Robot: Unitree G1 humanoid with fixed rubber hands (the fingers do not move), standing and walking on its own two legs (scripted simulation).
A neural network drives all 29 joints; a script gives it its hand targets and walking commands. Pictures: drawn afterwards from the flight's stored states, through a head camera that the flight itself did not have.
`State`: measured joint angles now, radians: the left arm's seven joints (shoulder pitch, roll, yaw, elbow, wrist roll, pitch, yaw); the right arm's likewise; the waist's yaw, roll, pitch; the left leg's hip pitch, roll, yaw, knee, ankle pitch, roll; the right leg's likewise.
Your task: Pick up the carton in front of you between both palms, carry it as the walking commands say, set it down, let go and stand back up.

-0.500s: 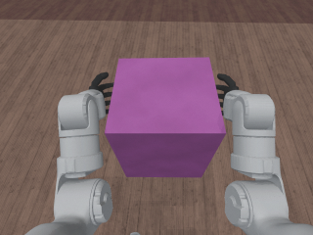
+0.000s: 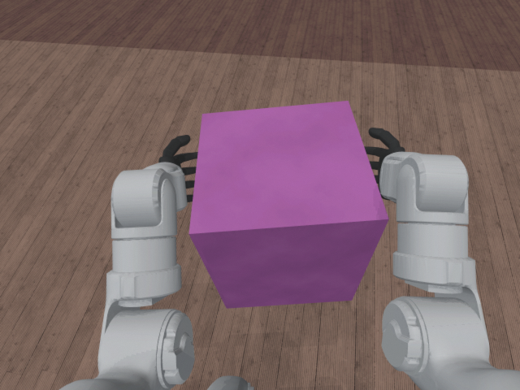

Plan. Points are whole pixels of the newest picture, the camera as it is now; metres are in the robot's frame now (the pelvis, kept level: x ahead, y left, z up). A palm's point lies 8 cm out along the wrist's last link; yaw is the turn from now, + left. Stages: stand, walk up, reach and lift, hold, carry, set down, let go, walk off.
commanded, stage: carry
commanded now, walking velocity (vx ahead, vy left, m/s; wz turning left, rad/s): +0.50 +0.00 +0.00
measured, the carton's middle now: (282, 213) +0.37 +0.02 +0.07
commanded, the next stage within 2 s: none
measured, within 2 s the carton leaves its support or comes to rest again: neither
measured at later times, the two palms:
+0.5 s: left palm (216, 41) +0.67 +0.16 +0.19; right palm (380, 54) +0.64 -0.14 +0.18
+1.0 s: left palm out of the picture +0.94 +0.19 +0.24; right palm out of the picture +0.96 -0.11 +0.23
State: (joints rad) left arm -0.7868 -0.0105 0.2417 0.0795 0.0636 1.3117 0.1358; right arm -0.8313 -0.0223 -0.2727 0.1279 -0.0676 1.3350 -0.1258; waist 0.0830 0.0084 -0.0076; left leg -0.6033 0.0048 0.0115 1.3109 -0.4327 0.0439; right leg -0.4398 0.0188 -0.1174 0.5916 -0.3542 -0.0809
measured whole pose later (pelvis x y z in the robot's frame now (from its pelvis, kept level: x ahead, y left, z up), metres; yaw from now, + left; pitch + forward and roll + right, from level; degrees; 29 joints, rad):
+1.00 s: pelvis +0.57 +0.02 +0.06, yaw +0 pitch +5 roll +0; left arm -0.84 0.00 0.27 0.07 0.04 1.31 0.15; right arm -0.85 -0.01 -0.29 0.05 -0.09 1.34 -0.13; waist 0.08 0.00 -0.03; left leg -0.73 0.05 0.07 0.84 -0.31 0.03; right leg -0.23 -0.01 -0.10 0.48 -0.46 -0.04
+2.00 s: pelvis +1.15 +0.05 +0.12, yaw -1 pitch +4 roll +1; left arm -0.83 0.04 0.27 0.17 0.05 1.33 0.11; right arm -0.82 0.00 -0.23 0.18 -0.07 1.32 -0.13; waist -0.05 -0.01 -0.05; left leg -0.50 0.00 0.14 0.64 -0.34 0.05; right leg -0.47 -0.01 -0.01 1.24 -0.48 -0.03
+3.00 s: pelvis +1.71 +0.06 +0.19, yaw -1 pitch +5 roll -1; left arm -0.83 0.00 0.28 0.05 0.09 1.34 0.12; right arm -0.81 -0.01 -0.24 0.08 -0.03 1.32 -0.16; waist -0.09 0.00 -0.01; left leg -0.27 0.00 0.12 0.47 -0.40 0.04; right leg -0.76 -0.05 -0.05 1.03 -0.36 -0.03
